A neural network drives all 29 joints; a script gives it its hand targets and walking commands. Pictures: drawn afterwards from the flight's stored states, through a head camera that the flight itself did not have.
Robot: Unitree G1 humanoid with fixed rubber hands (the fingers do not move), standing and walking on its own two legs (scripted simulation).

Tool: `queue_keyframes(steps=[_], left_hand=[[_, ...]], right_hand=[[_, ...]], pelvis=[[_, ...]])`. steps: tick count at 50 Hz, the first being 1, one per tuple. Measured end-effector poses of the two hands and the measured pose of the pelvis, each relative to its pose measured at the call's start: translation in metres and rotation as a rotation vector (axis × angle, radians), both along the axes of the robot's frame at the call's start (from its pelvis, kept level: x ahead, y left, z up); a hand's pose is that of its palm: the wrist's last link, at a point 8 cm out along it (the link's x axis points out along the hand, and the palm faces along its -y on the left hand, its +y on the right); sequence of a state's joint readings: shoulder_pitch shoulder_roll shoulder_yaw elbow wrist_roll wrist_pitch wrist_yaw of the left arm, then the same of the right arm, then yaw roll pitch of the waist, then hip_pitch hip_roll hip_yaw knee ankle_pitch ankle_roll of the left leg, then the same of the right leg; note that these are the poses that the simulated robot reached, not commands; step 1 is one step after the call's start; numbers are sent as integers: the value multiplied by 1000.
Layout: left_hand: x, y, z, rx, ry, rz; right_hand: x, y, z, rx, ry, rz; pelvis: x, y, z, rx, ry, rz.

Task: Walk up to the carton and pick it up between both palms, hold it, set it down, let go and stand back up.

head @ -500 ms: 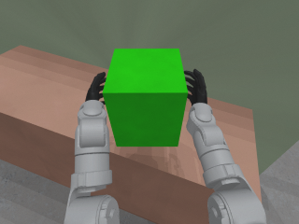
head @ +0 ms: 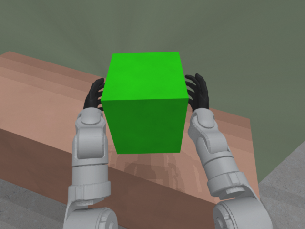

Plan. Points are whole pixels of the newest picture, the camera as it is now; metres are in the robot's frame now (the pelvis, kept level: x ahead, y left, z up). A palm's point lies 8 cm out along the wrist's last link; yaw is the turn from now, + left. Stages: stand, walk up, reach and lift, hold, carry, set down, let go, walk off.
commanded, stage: hold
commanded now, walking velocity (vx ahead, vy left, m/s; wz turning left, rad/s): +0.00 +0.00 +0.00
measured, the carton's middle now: (147, 104) +0.39 +0.00 +0.15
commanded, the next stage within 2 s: set down in 0.66 s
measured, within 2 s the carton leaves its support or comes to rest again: neither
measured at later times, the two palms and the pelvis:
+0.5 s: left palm (88, 111) +0.35 +0.15 +0.16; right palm (195, 107) +0.35 -0.12 +0.18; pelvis -0.02 +0.00 +0.00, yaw +0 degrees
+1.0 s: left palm (99, 112) +0.35 +0.12 +0.16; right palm (201, 116) +0.34 -0.14 +0.15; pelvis +0.00 +0.01 +0.00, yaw +0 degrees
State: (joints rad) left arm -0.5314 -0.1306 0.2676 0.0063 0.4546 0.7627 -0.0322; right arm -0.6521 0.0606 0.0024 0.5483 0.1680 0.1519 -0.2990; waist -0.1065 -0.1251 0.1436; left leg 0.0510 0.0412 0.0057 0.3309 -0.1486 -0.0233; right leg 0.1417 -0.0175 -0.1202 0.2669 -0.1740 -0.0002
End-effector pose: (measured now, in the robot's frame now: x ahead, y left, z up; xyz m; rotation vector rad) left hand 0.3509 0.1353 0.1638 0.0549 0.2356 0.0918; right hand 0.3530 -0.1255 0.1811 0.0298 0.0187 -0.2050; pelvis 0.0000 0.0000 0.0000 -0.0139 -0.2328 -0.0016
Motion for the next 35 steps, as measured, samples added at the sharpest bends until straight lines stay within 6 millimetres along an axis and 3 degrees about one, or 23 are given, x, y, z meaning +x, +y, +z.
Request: queue_keyframes(steps=[5, 13, 23, 29, 35], left_hand=[[-8, -1, 8, 21, -43, -3], [-12, 2, -4, 40, 38, -6], [-7, 9, 3, 22, 1, 18], [-2, 11, -4, 1, 30, 23], [-3, 7, 4, 1, -24, 11]], right_hand=[[-9, -1, 5, 30, -41, 2], [-15, 1, -18, 5, 42, -7], [-4, 9, -1, -24, -1, 14], [4, 11, -4, -37, 28, 20], [1, 7, 7, -20, -24, 15]], pelvis=[[1, 1, -1, -4, -22, -2], [-8, 2, -1, 3, -28, 3], [-19, 2, 0, 5, 4, -2], [-15, 2, 1, 5, 23, 0], [-8, 3, 1, -1, 22, -2]])
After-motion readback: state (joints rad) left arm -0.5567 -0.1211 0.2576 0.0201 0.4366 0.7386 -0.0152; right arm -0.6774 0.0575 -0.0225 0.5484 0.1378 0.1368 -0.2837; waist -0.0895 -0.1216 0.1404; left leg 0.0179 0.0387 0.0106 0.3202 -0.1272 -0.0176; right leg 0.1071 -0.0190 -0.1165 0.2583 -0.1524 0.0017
